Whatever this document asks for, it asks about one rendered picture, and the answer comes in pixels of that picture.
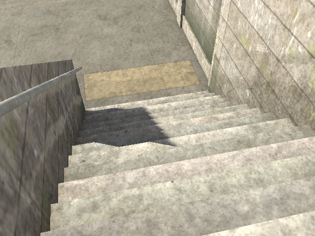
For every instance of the stairs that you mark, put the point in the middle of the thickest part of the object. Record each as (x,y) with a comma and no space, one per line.
(192,164)

